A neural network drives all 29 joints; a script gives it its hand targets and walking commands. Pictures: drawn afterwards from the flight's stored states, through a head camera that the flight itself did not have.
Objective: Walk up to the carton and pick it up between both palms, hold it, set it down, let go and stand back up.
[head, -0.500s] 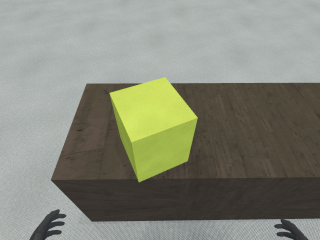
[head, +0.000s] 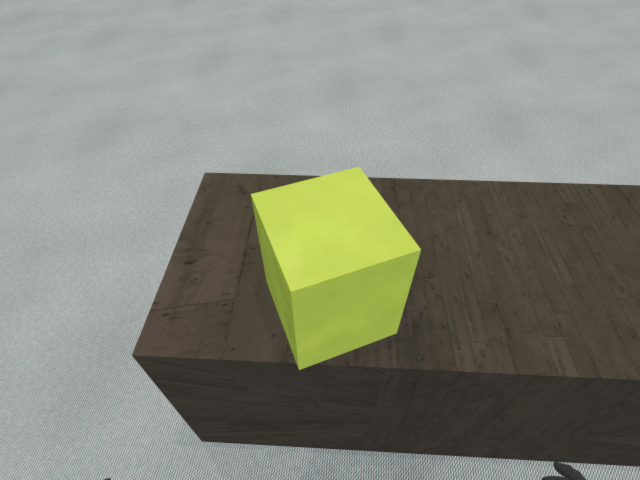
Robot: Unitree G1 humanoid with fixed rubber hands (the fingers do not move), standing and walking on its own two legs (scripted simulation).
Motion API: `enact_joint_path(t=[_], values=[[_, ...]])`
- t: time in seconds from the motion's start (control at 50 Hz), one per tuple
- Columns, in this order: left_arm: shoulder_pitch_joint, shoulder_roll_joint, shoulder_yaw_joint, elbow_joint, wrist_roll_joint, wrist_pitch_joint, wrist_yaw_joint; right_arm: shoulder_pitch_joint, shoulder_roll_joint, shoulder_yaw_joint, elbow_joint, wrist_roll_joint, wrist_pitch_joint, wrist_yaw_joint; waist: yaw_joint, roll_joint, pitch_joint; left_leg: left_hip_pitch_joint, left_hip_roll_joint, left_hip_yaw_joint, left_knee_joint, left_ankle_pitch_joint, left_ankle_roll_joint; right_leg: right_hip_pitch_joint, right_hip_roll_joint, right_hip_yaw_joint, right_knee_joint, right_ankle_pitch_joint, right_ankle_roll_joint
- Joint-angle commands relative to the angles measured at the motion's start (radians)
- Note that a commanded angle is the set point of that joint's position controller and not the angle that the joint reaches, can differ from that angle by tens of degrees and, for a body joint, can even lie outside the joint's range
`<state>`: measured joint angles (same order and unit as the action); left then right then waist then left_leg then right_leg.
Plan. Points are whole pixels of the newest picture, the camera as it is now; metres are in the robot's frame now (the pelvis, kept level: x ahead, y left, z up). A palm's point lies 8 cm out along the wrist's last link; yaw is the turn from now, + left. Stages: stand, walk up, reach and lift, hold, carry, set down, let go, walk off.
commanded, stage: walk up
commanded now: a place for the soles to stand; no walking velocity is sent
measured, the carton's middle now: (329, 268) +0.48 +0.00 -0.08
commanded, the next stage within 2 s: reach and lift in 0.96 s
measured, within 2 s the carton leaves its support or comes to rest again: neither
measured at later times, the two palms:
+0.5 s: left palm out of the picture +0.13 +0.32 -0.10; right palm out of the picture +0.12 -0.29 -0.11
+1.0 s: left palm out of the picture +0.09 +0.32 -0.10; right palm out of the picture +0.13 -0.30 -0.11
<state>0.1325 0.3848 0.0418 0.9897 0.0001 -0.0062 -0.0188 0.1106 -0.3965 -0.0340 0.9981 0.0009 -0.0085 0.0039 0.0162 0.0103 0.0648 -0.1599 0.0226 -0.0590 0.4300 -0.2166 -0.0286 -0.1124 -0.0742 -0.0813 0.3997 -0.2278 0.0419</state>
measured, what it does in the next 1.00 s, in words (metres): stands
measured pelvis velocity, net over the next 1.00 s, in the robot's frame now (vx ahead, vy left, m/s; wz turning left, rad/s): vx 0.02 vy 0.00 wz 0.05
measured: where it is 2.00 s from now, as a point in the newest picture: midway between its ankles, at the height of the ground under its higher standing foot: outside the picture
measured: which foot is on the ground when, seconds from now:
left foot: down 0.00-1.00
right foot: down 0.00-1.00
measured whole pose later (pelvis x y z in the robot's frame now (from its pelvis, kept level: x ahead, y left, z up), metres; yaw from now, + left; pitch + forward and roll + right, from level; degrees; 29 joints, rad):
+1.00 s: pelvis +0.02 +0.00 +0.00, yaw +3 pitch -3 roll +0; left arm 0.16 0.36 0.05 0.93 -0.02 0.05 0.01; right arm 0.12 -0.37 -0.07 1.03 -0.03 -0.03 -0.01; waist 0.02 0.01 0.07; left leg -0.16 -0.01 -0.10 0.46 -0.25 -0.03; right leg -0.10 -0.10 -0.12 0.44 -0.29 0.05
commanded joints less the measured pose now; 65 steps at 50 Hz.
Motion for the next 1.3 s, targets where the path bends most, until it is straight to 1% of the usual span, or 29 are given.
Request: enact_joint_path(t=[0.0, 0.06, 0.16, 0.26, 0.36, 0.44, 0.5, 0.56, 0.6, 0.64, 0.66, 0.68, 0.76, 0.82, 0.84, 0.88, 0.92, 0.94, 0.96, 0.98, 1.0, 1.06, 1.1, 1.12, 1.14, 1.16, 1.18, 1.22, 1.28], values=[[-0.064, 0.219, 0.055, -0.077, -0.001, -0.025, 0.018, -0.036, -0.192, -0.052, -0.036, -0.017, -0.004, 0.003, 0.004, -0.009, 0.033, -0.072, 0.055, -0.043, -0.1, -0.007, 0.065, -0.036, -0.106, 0.098, -0.14, -0.183, -0.094], [-0.053, 0.212, 0.051, -0.067, 0.001, -0.032, 0.018, -0.007, -0.188, -0.048, -0.032, -0.002, -0.024, -0.005, -0.012, -0.057, -0.05, -0.015, 0.073, -0.056, -0.06, 0.18, 0.077, 0.021, -0.075, 0.052, -0.091, 0.047, -0.073], [-0.031, 0.19, 0.047, -0.074, 0.0, -0.023, 0.025, -0.002, -0.176, -0.053, -0.046, 0.0, -0.021, -0.005, -0.003, 0.061, -0.084, -0.025, 0.084, -0.102, -0.102, 0.197, 0.081, 0.068, -0.052, 0.032, -0.053, 0.056, -0.056], [-0.036, 0.192, 0.039, -0.064, 0.0, -0.025, 0.032, 0.011, -0.177, -0.055, -0.026, 0.003, -0.014, -0.012, -0.003, -0.012, -0.082, 0.013, 0.07, -0.053, -0.051, 0.306, 0.064, 0.068, -0.086, 0.032, -0.053, 0.183, -0.062], [-0.04, 0.175, 0.042, -0.068, 0.001, -0.017, 0.036, 0.034, -0.152, -0.048, -0.026, -0.007, -0.006, -0.015, -0.015, 0.025, -0.108, -0.006, 0.067, -0.052, -0.054, 0.33, 0.065, 0.124, -0.089, 0.017, -0.05, 0.182, -0.062], [-0.032, 0.172, 0.041, -0.065, 0.002, -0.017, 0.035, 0.035, -0.164, -0.059, -0.025, -0.005, -0.012, -0.025, -0.006, -0.041, -0.114, 0.033, 0.07, -0.061, -0.033, 0.375, 0.063, 0.115, -0.104, 0.015, -0.043, 0.263, -0.061], [-0.045, 0.178, 0.048, -0.062, 0.003, -0.018, 0.036, 0.011, -0.159, -0.063, -0.026, -0.004, -0.015, -0.026, -0.01, 0.025, -0.093, 0.003, 0.054, -0.042, -0.036, 0.352, 0.07, 0.113, -0.085, 0.006, -0.039, 0.201, -0.064], [-0.048, 0.193, 0.052, -0.06, 0.007, -0.014, 0.037, -0.013, -0.137, -0.054, -0.034, -0.006, -0.011, -0.023, 0.0, -0.021, -0.092, -0.013, 0.063, -0.063, -0.05, 0.35, 0.06, 0.118, -0.089, 0.004, -0.037, 0.205, -0.063], [-0.012, 0.186, 0.051, -0.067, -0.004, -0.018, 0.038, 0.013, -0.175, -0.07, -0.039, -0.001, -0.013, -0.021, -0.004, 0.02, -0.105, 0.011, 0.047, -0.051, -0.017, 0.357, 0.068, 0.12, -0.089, 0.0, -0.022, 0.207, -0.068], [-0.04, 0.189, 0.052, -0.048, 0.006, -0.018, 0.04, 0.023, -0.156, -0.062, -0.016, -0.007, -0.014, -0.029, -0.009, -0.069, -0.073, 0.013, 0.064, -0.06, -0.041, 0.415, 0.074, 0.106, -0.09, -0.021, -0.021, 0.259, -0.062], [-0.029, 0.178, 0.054, -0.059, 0.005, -0.019, 0.042, 0.016, -0.159, -0.066, -0.03, -0.002, -0.008, -0.026, -0.005, 0.023, -0.06, 0.002, 0.066, -0.073, -0.04, 0.369, 0.072, 0.085, -0.094, 0.005, -0.03, 0.211, -0.069], [-0.029, 0.17, 0.055, -0.054, 0.004, -0.016, 0.04, 0.009, -0.168, -0.068, -0.038, -0.005, -0.008, -0.03, -0.007, 0.046, -0.072, 0.031, 0.06, -0.054, -0.038, 0.385, 0.077, 0.076, -0.092, 0.002, -0.017, 0.21, -0.07], [-0.031, 0.168, 0.055, -0.061, 0.007, -0.009, 0.031, 0.011, -0.156, -0.066, -0.054, -0.006, -0.012, -0.027, -0.006, -0.002, -0.057, 0.0, 0.058, -0.096, -0.045, 0.333, 0.084, 0.077, -0.077, 0.0, -0.045, 0.129, -0.044], [-0.041, 0.166, 0.055, -0.06, 0.01, -0.01, 0.033, -0.002, -0.17, -0.059, -0.04, -0.008, 0.001, -0.02, 0.009, -0.088, -0.054, -0.008, 0.051, -0.065, -0.054, 0.272, 0.067, 0.085, -0.106, 0.011, -0.051, 0.12, -0.08], [-0.028, 0.184, 0.056, -0.049, 0.015, -0.012, 0.035, -0.001, -0.164, -0.066, -0.042, -0.006, 0.002, -0.024, -0.004, 0.012, -0.062, 0.007, 0.052, -0.039, -0.055, 0.277, 0.06, 0.069, -0.096, -0.01, -0.033, 0.126, -0.072], [-0.019, 0.18, 0.057, -0.048, 0.008, -0.004, 0.035, -0.013, -0.145, -0.054, -0.033, -0.002, -0.005, -0.032, 0.002, -0.032, -0.038, -0.015, 0.047, -0.085, -0.045, 0.276, 0.064, 0.072, -0.08, -0.013, -0.033, 0.13, -0.068], [0.005, 0.178, 0.051, -0.066, 0.01, -0.015, 0.036, 0.006, -0.163, -0.063, -0.038, -0.004, -0.003, -0.023, 0.007, 0.043, -0.054, -0.033, 0.04, -0.072, -0.064, 0.264, 0.062, 0.1, -0.101, -0.008, -0.036, 0.088, -0.065], [-0.003, 0.179, 0.056, -0.056, 0.01, -0.01, 0.031, 0.014, -0.169, -0.069, -0.042, -0.004, 0.002, -0.022, 0.0, -0.005, -0.014, -0.018, 0.035, -0.055, -0.028, 0.228, 0.062, 0.048, -0.099, 0.006, -0.049, 0.074, -0.075], [-0.459, 0.205, 0.016, -0.488, -0.104, 0.164, 0.036, -0.41, -0.084, -0.097, -0.059, -0.116, -0.166, -0.004, -0.087, 0.027, -0.032, -0.123, 0.003, 0.106, 0.114, 0.129, -0.05, -0.165, 0.081, -0.016, 0.09, -0.081, -0.04], [-0.311, 0.16, 0.044, -0.426, -0.032, 0.27, 0.051, -0.299, -0.13, -0.152, 0.01, -0.119, -0.168, 0.02, -0.091, 0.043, 0.024, -0.171, -0.004, 0.109, 0.111, 0.022, -0.035, -0.108, 0.07, -0.005, 0.083, -0.072, -0.052], [-0.285, 0.157, 0.049, -0.505, -0.024, 0.323, 0.034, -0.295, -0.178, -0.178, -0.055, -0.151, -0.159, 0.031, -0.101, -0.025, 0.025, -0.196, 0.002, 0.112, 0.11, -0.043, -0.031, -0.059, 0.071, -0.033, 0.091, -0.062, -0.045], [-0.239, 0.159, 0.106, -0.56, 0.024, 0.405, 0.019, -0.213, -0.186, -0.111, -0.014, -0.072, -0.158, 0.05, -0.026, -0.039, -0.144, -0.053, -0.004, 0.134, 0.16, 0.143, -0.028, -0.014, 0.074, -0.036, 0.135, 0.069, -0.035], [-0.164, 0.133, 0.12, -0.624, 0.058, 0.437, 0.032, -0.169, -0.192, -0.109, 0.02, -0.045, -0.178, 0.053, -0.049, 0.015, -0.227, 0.025, 0.001, 0.118, 0.187, 0.325, -0.043, 0.011, 0.086, -0.048, 0.168, 0.124, -0.043], [-0.132, 0.132, 0.134, -0.601, 0.066, 0.447, 0.041, -0.217, -0.246, -0.134, 0.032, -0.032, -0.181, 0.056, -0.008, 0.012, -0.237, 0.023, 0.002, 0.103, 0.169, 0.349, -0.045, 0.012, 0.099, -0.053, 0.157, 0.139, -0.044], [-0.063, 0.094, 0.124, -0.565, 0.065, 0.453, 0.043, -0.157, -0.233, -0.1, 0.023, -0.003, -0.184, 0.065, -0.023, 0.007, -0.248, 0.079, 0.007, 0.104, 0.164, 0.4, -0.053, 0.024, 0.111, -0.056, 0.126, 0.166, -0.047], [-0.063, 0.089, 0.136, -0.607, 0.08, 0.456, 0.048, -0.191, -0.225, -0.083, 0.002, 0.007, -0.193, 0.07, 0.008, 0.022, -0.288, 0.08, -0.006, 0.109, 0.15, 0.374, -0.05, 0.004, 0.112, -0.055, 0.105, 0.157, -0.047], [-0.048, 0.064, 0.118, -0.586, 0.089, 0.464, 0.051, -0.158, -0.211, -0.055, -0.028, 0.044, -0.193, 0.075, -0.006, 0.066, -0.263, 0.081, -0.009, 0.105, 0.152, 0.435, -0.05, -0.015, 0.11, -0.041, 0.093, 0.201, -0.054], [-0.038, 0.04, 0.128, -0.584, 0.089, 0.447, 0.047, -0.167, -0.211, -0.056, -0.059, 0.049, -0.198, 0.082, 0.018, 0.028, -0.269, 0.117, -0.021, 0.101, 0.139, 0.449, -0.047, -0.032, 0.121, -0.043, 0.071, 0.255, -0.051], [-0.087, 0.05, 0.161, -0.541, 0.107, 0.43, 0.051, -0.206, -0.183, -0.059, -0.123, 0.016, -0.185, 0.095, 0.043, -0.01, -0.094, -0.03, -0.037, 0.115, 0.076, 0.224, -0.019, -0.035, 0.113, -0.02, 0.027, 0.144, -0.044]])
